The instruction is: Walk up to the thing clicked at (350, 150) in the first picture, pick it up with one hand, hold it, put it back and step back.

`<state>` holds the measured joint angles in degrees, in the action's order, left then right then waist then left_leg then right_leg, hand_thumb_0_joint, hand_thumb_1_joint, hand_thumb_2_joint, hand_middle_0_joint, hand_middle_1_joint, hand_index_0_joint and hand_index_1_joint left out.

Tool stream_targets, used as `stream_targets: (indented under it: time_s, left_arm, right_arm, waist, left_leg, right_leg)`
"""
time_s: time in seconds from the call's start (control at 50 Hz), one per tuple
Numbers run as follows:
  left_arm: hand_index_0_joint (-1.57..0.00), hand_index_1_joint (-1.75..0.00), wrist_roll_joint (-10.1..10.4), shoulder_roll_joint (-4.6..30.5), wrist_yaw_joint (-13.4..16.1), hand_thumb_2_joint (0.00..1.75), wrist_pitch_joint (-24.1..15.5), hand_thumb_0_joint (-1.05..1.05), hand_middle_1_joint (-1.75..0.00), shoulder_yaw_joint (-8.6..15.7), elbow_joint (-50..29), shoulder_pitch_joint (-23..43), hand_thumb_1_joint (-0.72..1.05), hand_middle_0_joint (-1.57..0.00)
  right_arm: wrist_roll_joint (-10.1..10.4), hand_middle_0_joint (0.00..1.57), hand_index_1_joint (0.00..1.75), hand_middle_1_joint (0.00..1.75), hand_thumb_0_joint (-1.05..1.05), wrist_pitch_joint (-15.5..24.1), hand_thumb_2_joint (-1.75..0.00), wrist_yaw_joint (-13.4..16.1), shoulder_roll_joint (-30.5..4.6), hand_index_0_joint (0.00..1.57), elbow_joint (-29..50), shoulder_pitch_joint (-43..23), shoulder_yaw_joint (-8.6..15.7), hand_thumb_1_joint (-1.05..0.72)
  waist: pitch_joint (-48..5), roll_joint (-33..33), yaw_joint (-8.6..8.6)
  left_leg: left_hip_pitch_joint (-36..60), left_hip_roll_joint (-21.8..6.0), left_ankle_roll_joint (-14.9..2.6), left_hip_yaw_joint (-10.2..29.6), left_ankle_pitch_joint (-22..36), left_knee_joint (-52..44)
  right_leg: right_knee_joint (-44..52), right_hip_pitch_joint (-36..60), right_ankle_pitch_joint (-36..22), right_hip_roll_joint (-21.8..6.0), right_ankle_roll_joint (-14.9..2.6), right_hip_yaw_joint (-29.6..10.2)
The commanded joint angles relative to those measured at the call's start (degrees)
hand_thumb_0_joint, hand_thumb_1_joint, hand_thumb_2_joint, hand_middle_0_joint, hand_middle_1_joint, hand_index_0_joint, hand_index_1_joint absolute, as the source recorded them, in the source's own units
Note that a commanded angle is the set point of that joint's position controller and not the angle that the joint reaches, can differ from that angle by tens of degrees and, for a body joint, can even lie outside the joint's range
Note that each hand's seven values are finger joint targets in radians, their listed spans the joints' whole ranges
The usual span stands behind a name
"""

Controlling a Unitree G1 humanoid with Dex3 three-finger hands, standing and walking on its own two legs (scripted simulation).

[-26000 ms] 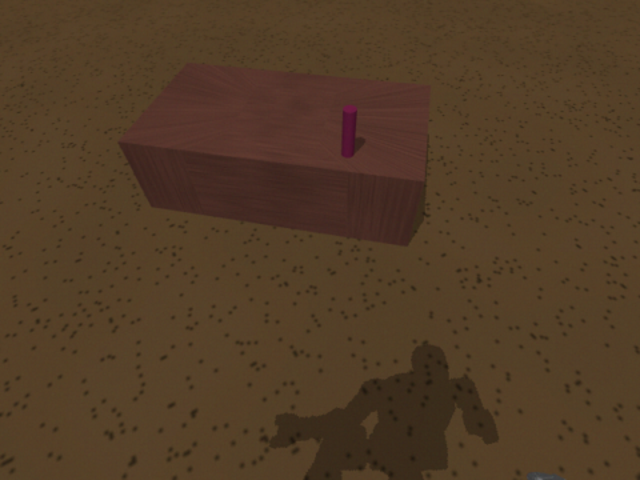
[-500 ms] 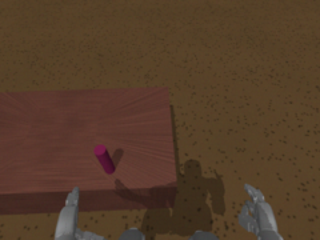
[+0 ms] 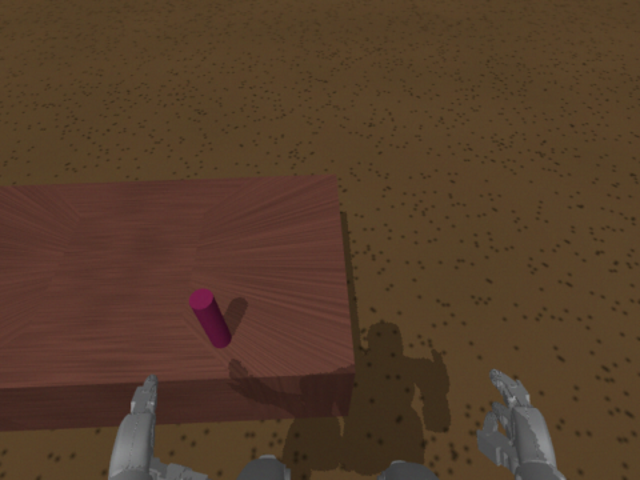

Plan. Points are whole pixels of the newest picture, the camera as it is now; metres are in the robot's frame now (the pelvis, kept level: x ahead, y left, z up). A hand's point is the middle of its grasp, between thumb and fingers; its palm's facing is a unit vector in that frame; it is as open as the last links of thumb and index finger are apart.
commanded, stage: home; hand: left
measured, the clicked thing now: (212, 320) +0.45 +0.24 -0.27
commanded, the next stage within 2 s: stand in 0.28 s
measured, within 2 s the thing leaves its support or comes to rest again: neither
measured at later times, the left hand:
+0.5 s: hand (188, 453) +0.17 +0.19 -0.07, palm faces +0.00 -0.94 -0.35, open 16.8 cm
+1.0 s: hand out of the picture +0.07 +0.26 -0.11, palm faces +0.00 -0.93 -0.36, open 7.7 cm
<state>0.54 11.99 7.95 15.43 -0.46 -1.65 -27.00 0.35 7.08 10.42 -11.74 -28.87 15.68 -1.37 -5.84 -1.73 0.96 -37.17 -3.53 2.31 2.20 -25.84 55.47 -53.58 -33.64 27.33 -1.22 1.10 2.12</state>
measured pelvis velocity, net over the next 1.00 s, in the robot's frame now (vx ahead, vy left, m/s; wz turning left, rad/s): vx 0.01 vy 0.01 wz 0.01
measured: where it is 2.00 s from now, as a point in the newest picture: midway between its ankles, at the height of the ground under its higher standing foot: outside the picture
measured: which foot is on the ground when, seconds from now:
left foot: down 0.00-1.00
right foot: down 0.00-1.00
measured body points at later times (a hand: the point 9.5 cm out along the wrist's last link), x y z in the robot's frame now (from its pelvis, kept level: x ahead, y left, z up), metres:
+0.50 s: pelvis +0.00 -0.01 +0.00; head +0.03 -0.01 +0.45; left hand +0.16 +0.24 -0.05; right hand +0.16 -0.25 -0.09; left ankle +0.02 +0.14 -0.68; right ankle +0.00 -0.13 -0.68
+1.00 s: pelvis +0.01 +0.01 +0.05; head +0.01 +0.01 +0.50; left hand +0.07 +0.30 -0.08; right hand +0.08 -0.28 -0.09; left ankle +0.02 +0.14 -0.68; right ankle +0.00 -0.13 -0.68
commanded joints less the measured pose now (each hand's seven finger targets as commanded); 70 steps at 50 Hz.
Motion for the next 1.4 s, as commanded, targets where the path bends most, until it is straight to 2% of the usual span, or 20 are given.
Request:
stream_targets:
  time_s: [0.0,0.14,0.18,0.24,0.36,0.38,0.4,0.42,0.46,0.52,0.56,0.64,0.72,0.84,0.94,1.08,1.12,1.2,1.26,1.38]
  left_arm:
    - [-0.05,-0.05,-0.4,5.3,0.6,0.06,-2.8,0.0,-0.05,2.9,-11.0,1.2,-0.54,-0.05]
    - [-0.05,-0.05,-0.3,5.3,0.6,0.05,-2.9,0.0,-0.05,3.0,-10.5,1.3,-0.55,-0.05]
    - [-0.05,-0.05,-0.3,5.6,0.6,0.07,-2.9,0.0,-0.06,3.5,-11.2,0.4,-0.52,-0.05]
    - [-0.05,-0.05,-0.4,5.2,0.6,0.06,-2.8,0.0,-0.05,3.0,-10.7,0.8,-0.53,-0.05]
    - [-0.05,-0.05,-0.3,5.6,0.5,0.06,-2.8,0.0,-0.05,3.3,-11.2,1.7,-0.54,-0.05]
    - [-0.13,-0.13,-0.4,6.1,0.6,0.14,-2.8,0.0,-0.13,3.8,-11.4,1.2,-0.46,-0.13]
    - [-0.2,-0.21,-6.2,13.9,-2.2,0.22,-9.6,0.0,-0.21,5.7,8.7,11.4,-0.38,-0.2]
    - [-0.2,-0.29,-6.6,14.3,-3.8,0.3,-12.5,0.0,-0.29,6.2,16.2,9.0,-0.3,-0.2]
    - [-0.2,-0.3,-5.5,15.8,-5.3,0.46,-15.4,0.0,-0.3,5.2,20.2,9.7,-0.14,-0.2]
    - [-0.2,-0.3,-3.7,15.7,-6.5,0.7,-16.8,0.0,-0.3,4.7,26.6,12.8,0.1,-0.2]
    - [-0.2,-0.3,-3.4,15.8,-6.4,0.86,-17.1,0.0,-0.3,4.6,30.9,14.5,0.26,-0.2]
    - [-0.2,-0.3,-3.2,16.5,-6.1,0.9,-17.7,0.0,-0.3,4.7,38.5,15.2,0.58,-0.2]
    - [-0.2,-0.3,-2.4,16.8,-5.9,0.9,-17.9,0.0,-0.3,4.5,44.5,15.3,0.9,-0.2]
    - [-0.2,-0.3,-2.1,17.7,-5.6,0.9,-17.3,0.0,-0.3,4.0,52.0,16.4,0.9,-0.2]
    - [-0.2,-0.3,-1.8,18.0,-5.7,0.9,-16.9,0.0,-0.3,3.3,56.9,17.5,0.9,-0.2]
    - [-0.2,-0.3,-1.9,18.5,-6.3,0.9,-17.0,0.0,-0.3,2.9,61.1,20.0,0.9,-0.2]
    - [-0.2,-0.3,-1.8,18.4,-6.4,0.9,-17.1,0.0,-0.3,2.8,62.3,19.7,0.9,-0.2]
    - [-0.2,-0.3,-2.0,18.7,-6.6,0.9,-17.0,0.0,-0.3,3.0,63.7,20.1,0.9,-0.2]
    - [-0.2,-0.3,-2.0,18.9,-6.7,0.9,-17.3,0.0,-0.3,3.1,64.2,20.3,0.9,-0.2]
    - [-0.2,-0.3,-1.9,19.0,-6.8,0.9,-17.3,0.0,-0.3,3.0,64.8,20.9,0.9,-0.2]
  right_arm:
    - [0.0,0.2,0.3,0.3,0.0,3.1,-0.9,0.4,-7.0,0.2,9.2,-4.1,3.2,-0.9]
    - [-0.1,0.2,0.3,0.3,0.0,3.1,-0.9,0.6,-6.8,0.2,9.5,-4.2,3.1,-0.9]
    - [-0.1,0.2,0.3,0.3,0.0,3.1,-0.9,0.9,-6.7,0.2,9.5,-3.8,3.2,-0.9]
    - [-0.1,0.2,0.3,0.3,0.0,3.1,-0.9,0.8,-6.7,0.2,9.0,-3.8,3.1,-0.9]
    - [-0.1,0.2,0.3,0.3,0.0,3.2,-0.9,0.8,-6.9,0.2,9.1,-4.3,3.1,-0.9]
    - [-0.2,0.2,0.3,0.3,0.0,3.2,-0.9,0.9,-7.0,0.2,9.1,-3.9,3.2,-0.9]
    - [-6.4,0.2,0.3,0.3,0.0,-0.7,-0.9,-2.5,-15.5,0.2,-4.2,-6.4,5.3,-0.9]
    - [-7.3,0.2,0.3,0.3,0.0,-2.3,-0.9,-4.8,-15.3,0.2,-6.3,-5.7,5.9,-0.9]
    - [-5.4,0.2,0.3,0.3,0.0,-3.4,-0.9,-7.0,-14.3,0.2,-6.9,-6.1,6.0,-0.9]
    - [-3.2,0.2,0.3,0.3,0.0,-3.4,-0.9,-9.3,-14.8,0.2,-9.4,-6.0,6.1,-0.9]
    - [-3.1,0.2,0.3,0.3,0.0,-3.6,-0.9,-9.9,-15.0,0.2,-11.2,-6.2,6.4,-0.9]
    - [-3.3,0.2,0.3,0.3,0.0,-4.2,-0.9,-10.0,-15.5,0.2,-14.6,-6.8,6.7,-0.9]
    - [-2.9,0.2,0.3,0.3,0.0,-4.4,-0.9,-9.6,-16.5,0.2,-18.4,-5.3,6.5,-0.9]
    - [-2.3,0.2,0.3,0.3,0.0,-4.9,-0.9,-9.0,-17.5,0.2,-23.3,-5.8,5.6,-0.9]
    - [-2.0,0.2,0.3,0.3,0.0,-5.4,-0.9,-8.9,-17.8,0.2,-26.8,-7.1,4.8,-0.9]
    - [-1.7,0.2,0.3,0.3,0.0,-5.8,-0.9,-9.3,-18.3,0.2,-30.1,-8.6,4.5,-0.9]
    - [-1.7,0.2,0.3,0.3,0.0,-5.8,-0.9,-9.4,-17.9,0.2,-30.6,-9.5,4.5,-0.9]
    - [-1.7,0.2,0.3,0.3,0.0,-6.0,-0.9,-9.7,-18.1,0.2,-31.6,-9.6,4.5,-0.9]
    - [-1.6,0.2,0.3,0.3,0.0,-5.9,-0.9,-9.7,-18.2,0.2,-31.7,-10.2,4.6,-0.9]
    - [-1.6,0.2,0.3,0.3,0.0,-6.0,-0.9,-9.7,-18.5,0.2,-32.7,-9.7,4.3,-0.9]
  waist:
    - [-5.2,-1.8,-0.13]
    - [-4.4,1.1,0.11]
    - [-7.1,0.2,-0.06]
    - [-6.0,0.6,0.23]
    - [-5.0,-0.1,0.14]
    - [-6.4,0.0,0.05]
    - [2.3,5.2,-1.67]
    - [-0.8,7.1,-1.65]
    - [-1.4,5.9,-0.9]
    - [-0.5,4.6,-1.56]
    - [0.0,3.8,-1.57]
    - [2.2,0.6,-1.99]
    - [0.1,-1.1,-1.98]
    - [2.0,0.3,-1.57]
    - [4.4,1.0,-1.87]
    - [8.3,1.2,-1.25]
    - [8.4,1.3,-1.56]
    - [10.1,0.6,-1.57]
    - [7.9,1.6,-1.65]
    - [7.8,0.8,-1.34]
  left_leg:
    - [6.5,2.3,-1.9,-2.0,8.4,-9.7]
    - [5.2,2.5,-2.3,-2.3,7.2,-9.0]
    - [6.6,2.6,-2.27,-2.8,10.6,-8.0]
    - [6.3,2.5,-2.27,-2.6,11.3,-7.8]
    - [5.6,2.6,-2.34,-2.6,7.0,-8.7]
    - [6.5,2.5,-2.29,-2.5,9.0,-8.5]
    - [7.7,1.1,-4.13,0.5,13.6,-10.5]
    - [9.4,1.5,-5.46,-1.1,12.6,-8.7]
    - [11.8,2.1,-6.07,-0.2,12.3,-9.4]
    - [14.8,1.8,-6.14,0.6,11.7,-12.2]
    - [15.9,1.3,-6.21,1.6,13.2,-14.5]
    - [17.2,0.1,-6.21,3.2,14.4,-18.5]
    - [21.7,-1.1,-5.95,3.7,24.4,-20.2]
    - [24.8,-2.0,-5.13,3.7,27.0,-25.2]
    - [26.2,-2.3,-4.24,3.6,24.6,-30.2]
    - [26.5,-2.2,-3.43,3.8,14.4,-36.4]
    - [27.4,-2.4,-3.51,3.9,15.1,-36.7]
    - [25.4,-2.2,-3.3,4.3,9.6,-39.0]
    - [27.3,-2.5,-3.31,4.2,12.8,-38.7]
    - [27.2,-2.4,-3.22,3.7,13.1,-38.6]
  right_leg:
    - [9.1,0.9,-8.7,2.2,-1.43,2.1]
    - [10.0,0.5,-7.8,2.2,-1.06,1.9]
    - [9.7,1.9,-11.5,2.0,-0.95,1.4]
    - [9.3,1.6,-12.2,1.9,-0.92,1.5]
    - [10.3,0.6,-7.8,1.9,-1.05,1.3]
    - [9.7,1.4,-9.7,2.1,-0.99,1.5]
    - [11.3,8.2,-9.5,-2.4,-4.68,-3.4]
    - [13.1,9.8,-11.2,-4.5,-6.34,-7.2]
    - [14.2,10.4,-12.5,-5.4,-7.3,-9.7]
    - [15.0,10.0,-12.7,-4.8,-5.67,-7.6]
    - [15.3,10.8,-13.4,-4.2,-4.92,-6.6]
    - [16.9,13.0,-14.1,-3.7,-4.05,-5.2]
    - [17.4,17.9,-22.5,-3.9,-3.54,-4.2]
    - [22.9,22.0,-24.9,-4.7,-3.23,-4.4]
    - [28.2,24.8,-22.5,-5.2,-2.67,-4.4]
    - [34.7,24.7,-14.3,-5.3,-2.02,-4.3]
    - [35.7,25.0,-15.1,-5.7,-1.89,-4.6]
    - [36.6,24.8,-11.7,-5.2,-1.56,-4.1]
    - [37.1,25.6,-13.7,-5.7,-1.62,-4.5]
    - [38.0,26.0,-13.7,-6.0,-1.5,-4.8]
